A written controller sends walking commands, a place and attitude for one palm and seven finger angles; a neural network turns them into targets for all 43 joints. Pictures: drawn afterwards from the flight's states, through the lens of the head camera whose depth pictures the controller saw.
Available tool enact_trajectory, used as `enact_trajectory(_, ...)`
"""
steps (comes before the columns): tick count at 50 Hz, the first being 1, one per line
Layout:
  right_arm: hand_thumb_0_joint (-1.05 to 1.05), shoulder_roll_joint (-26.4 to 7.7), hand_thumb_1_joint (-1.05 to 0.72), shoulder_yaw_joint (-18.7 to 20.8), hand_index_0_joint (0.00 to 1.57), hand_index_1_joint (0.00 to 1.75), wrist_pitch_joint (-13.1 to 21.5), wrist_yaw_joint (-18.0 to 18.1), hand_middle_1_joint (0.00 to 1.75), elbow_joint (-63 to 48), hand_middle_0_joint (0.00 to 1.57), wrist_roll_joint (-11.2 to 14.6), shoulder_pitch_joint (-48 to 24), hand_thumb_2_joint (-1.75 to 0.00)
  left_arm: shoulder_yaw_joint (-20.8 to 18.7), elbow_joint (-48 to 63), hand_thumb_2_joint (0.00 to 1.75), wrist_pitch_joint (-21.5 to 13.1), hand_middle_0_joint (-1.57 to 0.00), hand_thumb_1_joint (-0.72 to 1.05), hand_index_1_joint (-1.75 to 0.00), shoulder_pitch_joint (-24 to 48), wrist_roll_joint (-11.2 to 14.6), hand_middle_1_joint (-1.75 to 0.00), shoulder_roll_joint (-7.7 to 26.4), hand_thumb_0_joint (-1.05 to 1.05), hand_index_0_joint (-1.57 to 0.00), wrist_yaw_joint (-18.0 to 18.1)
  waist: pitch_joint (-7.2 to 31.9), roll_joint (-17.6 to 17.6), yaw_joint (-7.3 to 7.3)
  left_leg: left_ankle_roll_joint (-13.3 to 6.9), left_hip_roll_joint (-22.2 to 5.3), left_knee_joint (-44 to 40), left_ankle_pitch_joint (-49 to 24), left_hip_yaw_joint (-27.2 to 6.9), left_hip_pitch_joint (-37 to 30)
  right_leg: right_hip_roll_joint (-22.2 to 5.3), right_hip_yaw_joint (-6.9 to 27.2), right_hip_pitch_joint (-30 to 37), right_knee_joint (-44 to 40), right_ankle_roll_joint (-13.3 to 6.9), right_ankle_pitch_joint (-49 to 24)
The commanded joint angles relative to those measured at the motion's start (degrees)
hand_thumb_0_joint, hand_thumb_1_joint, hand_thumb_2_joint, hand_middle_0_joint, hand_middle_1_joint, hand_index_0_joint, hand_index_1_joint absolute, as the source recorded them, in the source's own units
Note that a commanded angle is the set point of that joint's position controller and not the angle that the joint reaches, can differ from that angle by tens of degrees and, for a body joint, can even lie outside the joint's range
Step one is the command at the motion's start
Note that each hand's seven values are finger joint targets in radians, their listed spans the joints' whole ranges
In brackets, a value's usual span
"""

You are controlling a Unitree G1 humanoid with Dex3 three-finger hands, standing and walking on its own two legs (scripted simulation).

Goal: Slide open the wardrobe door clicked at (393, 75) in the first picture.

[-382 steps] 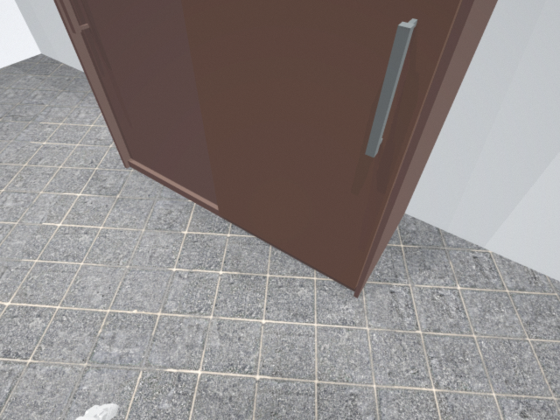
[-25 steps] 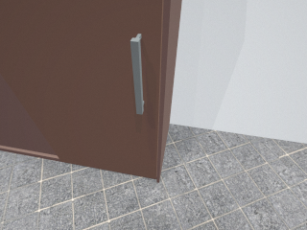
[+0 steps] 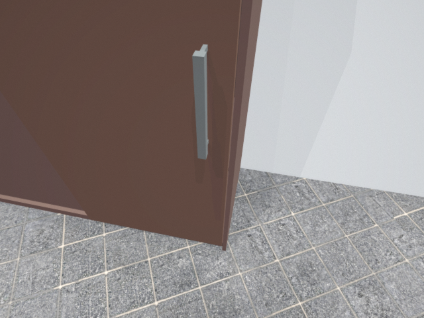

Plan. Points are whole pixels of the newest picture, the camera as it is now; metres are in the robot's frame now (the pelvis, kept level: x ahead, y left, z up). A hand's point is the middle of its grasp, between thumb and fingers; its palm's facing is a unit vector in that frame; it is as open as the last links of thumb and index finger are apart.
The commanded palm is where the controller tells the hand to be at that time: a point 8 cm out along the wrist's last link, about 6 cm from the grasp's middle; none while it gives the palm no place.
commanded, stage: look again from close up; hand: right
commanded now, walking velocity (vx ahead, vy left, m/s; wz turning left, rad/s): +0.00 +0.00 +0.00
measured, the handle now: (203, 108) +0.55 +0.06 +0.10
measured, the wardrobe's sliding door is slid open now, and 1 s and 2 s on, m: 0.00 0.00 0.00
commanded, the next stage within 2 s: shuffle to correct the standing spot in 1.76 s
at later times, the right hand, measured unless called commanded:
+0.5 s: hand out of the picture +0.00 -0.15 -0.18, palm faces +0.02 +0.99 -0.16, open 7.4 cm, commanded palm none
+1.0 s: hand out of the picture +0.02 -0.16 -0.18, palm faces +0.02 +0.99 -0.16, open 7.4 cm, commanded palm none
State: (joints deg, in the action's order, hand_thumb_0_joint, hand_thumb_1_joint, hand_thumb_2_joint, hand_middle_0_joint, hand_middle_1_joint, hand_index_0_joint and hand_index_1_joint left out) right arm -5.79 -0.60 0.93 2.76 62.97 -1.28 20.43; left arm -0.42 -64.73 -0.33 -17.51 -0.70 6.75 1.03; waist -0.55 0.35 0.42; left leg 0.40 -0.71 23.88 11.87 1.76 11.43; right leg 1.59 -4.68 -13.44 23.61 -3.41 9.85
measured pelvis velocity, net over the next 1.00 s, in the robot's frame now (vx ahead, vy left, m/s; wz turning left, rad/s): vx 0.04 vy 0.00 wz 0.00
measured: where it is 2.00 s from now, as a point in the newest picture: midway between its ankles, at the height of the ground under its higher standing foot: outside the picture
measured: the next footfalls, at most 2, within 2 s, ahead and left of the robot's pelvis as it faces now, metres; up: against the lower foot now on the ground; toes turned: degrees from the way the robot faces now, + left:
none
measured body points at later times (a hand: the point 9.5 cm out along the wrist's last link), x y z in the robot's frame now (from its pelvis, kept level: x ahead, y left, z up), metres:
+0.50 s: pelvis +0.02 +0.00 +0.00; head +0.03 +0.00 +0.45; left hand +0.01 +0.22 -0.16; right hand +0.00 -0.20 -0.16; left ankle +0.01 +0.12 -0.74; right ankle +0.03 -0.08 -0.74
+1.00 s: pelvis +0.04 +0.00 +0.00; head +0.04 -0.01 +0.45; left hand +0.03 +0.21 -0.16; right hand +0.02 -0.21 -0.16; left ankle +0.01 +0.12 -0.74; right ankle +0.03 -0.08 -0.74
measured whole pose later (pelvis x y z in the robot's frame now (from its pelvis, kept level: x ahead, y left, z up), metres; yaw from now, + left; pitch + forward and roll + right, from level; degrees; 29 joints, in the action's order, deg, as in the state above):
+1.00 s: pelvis +0.04 +0.00 +0.00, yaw +0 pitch -1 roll +0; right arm -7.4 -0.6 0.6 2.6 64.4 -1.1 18.6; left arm 0.5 -65.8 -1.3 -16.1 -0.7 8.0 1.7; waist -0.9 0.9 0.0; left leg 1.0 -1.4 21.6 13.9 1.4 7.1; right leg 2.5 -4.9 -8.9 21.0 -3.7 11.8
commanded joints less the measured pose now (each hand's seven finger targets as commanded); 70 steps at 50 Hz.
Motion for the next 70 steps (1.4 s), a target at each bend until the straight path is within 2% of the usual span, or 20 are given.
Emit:
enact_trajectory(1, 0.00, -4.8, -0.90, 1.0, 0.20, 0.30, 0.6, 0.1, 0.30, -1.0, 0.20, 0.1, 5.0, -0.90, -0.6, 1.2, 0.90, -0.7, -0.20, 0.90, -0.30, -3.4, 0.1, -0.30, 5.3, 0.00, -0.20, 0.3, -3.6, -0.3, -0.31, -1.5, -5.2, -5.0, -0.4, -5.3, 2.1, -7.5, 8.5, -0.6, -6.9, 1.8, 4.3)
enact_trajectory(7, 0.00, -5.1, -0.90, 0.9, 0.20, 0.30, 0.5, 0.0, 0.30, -1.0, 0.20, 0.2, 4.1, -0.90, -0.5, 1.0, 0.90, -0.6, -0.20, 0.90, -0.30, -3.0, 0.2, -0.30, 5.5, 0.00, -0.20, 0.4, -4.4, -0.2, -0.32, -1.5, -5.3, -5.3, -0.6, -5.3, 1.9, -7.6, 8.2, -0.3, -6.9, 1.8, 3.6)
enact_trajectory(9, 0.00, -5.2, -0.90, 1.0, 0.20, 0.30, 0.7, 0.1, 0.30, -1.0, 0.20, 0.2, 4.0, -0.90, -0.4, 1.0, 0.90, -0.7, -0.20, 0.90, -0.30, -2.9, 0.2, -0.30, 5.4, 0.00, -0.20, 0.4, -3.5, 0.8, -0.28, -1.5, -5.5, -5.4, -1.8, -5.4, 1.1, -7.5, 7.7, 0.4, -6.1, 1.9, 1.3)
enact_trajectory(15, 0.00, -5.4, -0.90, 0.9, 0.20, 0.30, 0.6, 0.0, 0.30, -0.8, 0.20, 0.2, 3.5, -0.90, -0.2, 0.7, 0.90, -0.8, -0.20, 0.90, -0.30, -2.6, 0.2, -0.30, 5.7, 0.00, -0.20, 0.5, -3.6, 0.0, -0.34, -1.4, -5.4, -5.3, -2.5, -5.2, 0.9, -7.7, 7.8, 1.2, -6.5, 1.9, 0.2)
enact_trajectory(16, 0.00, -5.4, -0.90, 0.9, 0.20, 0.30, 0.6, 0.0, 0.30, -0.8, 0.20, 0.3, 3.7, -0.90, -0.2, 0.6, 0.90, -0.9, -0.20, 0.90, -0.30, -2.6, 0.2, -0.30, 5.8, 0.00, -0.20, 0.5, -2.7, -0.3, -0.38, -1.4, -5.5, -5.2, -3.3, -5.2, 0.1, -7.7, 8.0, 1.6, -6.6, 1.8, -0.6)
enact_trajectory(23, 0.00, -5.7, -0.90, 0.8, 0.20, 0.30, 0.5, 0.0, 0.30, -0.3, 0.20, 0.3, 3.6, -0.90, -0.1, 0.5, 0.90, -0.9, -0.20, 0.90, -0.30, -2.0, 0.3, -0.30, 6.2, 0.00, -0.20, 0.6, -4.0, 0.3, -0.57, -1.3, -5.6, -5.7, -3.3, -4.8, 0.4, -7.8, 7.8, 2.2, -6.6, 1.8, -1.3)
enact_trajectory(34, 0.00, -6.1, -0.90, 0.9, 0.20, 0.30, 0.5, 0.0, 0.30, 0.0, 0.20, 0.2, 3.5, -0.90, -0.1, 0.2, 0.90, -1.3, -0.20, 0.90, -0.30, -2.0, 0.3, -0.30, 6.7, 0.00, -0.20, 0.8, -2.5, 0.4, -0.48, -1.2, -5.7, -5.6, -5.5, -4.8, -1.2, -8.0, 7.8, 3.9, -6.5, 1.6, -5.1)
enact_trajectory(36, 0.00, -6.1, -0.90, 0.9, 0.20, 0.30, 0.4, 0.0, 0.30, 0.2, 0.20, 0.3, 3.2, -0.90, 0.0, 0.2, 0.90, -1.3, -0.20, 0.90, -0.30, -1.9, 0.2, -0.30, 6.9, 0.00, -0.20, 0.8, -3.2, -0.4, -0.45, -1.1, -5.7, -5.6, -5.0, -4.7, -1.0, -8.1, 7.9, 3.9, -7.0, 1.7, -4.9)
enact_trajectory(49, 0.00, -6.6, -0.90, 0.9, 0.20, 0.30, 0.2, -0.1, 0.30, 0.5, 0.20, 0.2, 3.1, -0.90, -0.1, 0.2, 0.90, -1.4, -0.20, 0.90, -0.30, -1.9, 0.2, -0.30, 7.5, 0.00, -0.20, 0.9, -4.2, 0.3, -0.67, -0.9, -5.8, -5.6, -4.0, -4.4, -0.8, -8.3, 8.3, 3.8, -8.3, 1.6, -3.1)
enact_trajectory(57, 0.00, -7.2, -0.90, 1.2, 0.20, 0.30, 0.3, -0.1, 0.30, 0.6, 0.20, 0.2, 2.6, -0.90, -0.1, 0.2, 0.90, -1.7, -0.20, 0.90, -0.30, -1.8, 0.2, -0.30, 8.2, 0.00, -0.20, 1.1, -2.4, -0.3, -0.60, -0.9, -5.9, -5.3, -5.9, -4.3, -2.0, -8.4, 8.2, 5.6, -7.4, 1.5, -7.9)
enact_trajectory(65, 0.00, -7.9, -0.90, 1.3, 0.20, 0.30, 0.2, -0.2, 0.30, 0.5, 0.20, 0.2, 1.7, -0.90, -0.2, 0.2, 0.90, -1.7, -0.20, 0.90, -0.30, -1.1, 0.2, -0.30, 8.9, 0.00, -0.20, 1.1, -3.5, -0.5, -0.59, -0.9, -6.0, -5.7, -5.4, -4.3, -1.8, -8.4, 8.3, 5.3, -7.9, 1.6, -7.1)
enact_trajectory(70, 0.00, -8.7, -0.90, 1.5, 0.20, 0.30, 0.3, -0.3, 0.30, 0.5, 0.20, 0.2, 1.1, -0.90, -0.3, 0.5, 0.90, -1.9, -0.20, 0.90, -0.30, -0.4, 0.2, -0.30, 9.7, 0.00, -0.20, 1.2, -2.9, -0.1, -0.69, -1.0, -6.1, -5.9, -5.9, -4.3, -2.3, -8.6, 8.3, 6.1, -7.9, 1.5, -8.0)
